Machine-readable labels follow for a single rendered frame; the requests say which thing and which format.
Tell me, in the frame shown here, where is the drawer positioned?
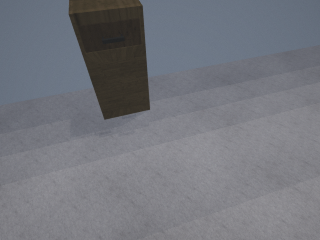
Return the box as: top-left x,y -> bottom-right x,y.
77,18 -> 142,53

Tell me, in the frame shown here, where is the cabinet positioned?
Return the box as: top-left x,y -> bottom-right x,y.
68,0 -> 150,120

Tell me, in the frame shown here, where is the handle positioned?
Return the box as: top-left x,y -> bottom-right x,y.
102,34 -> 125,44

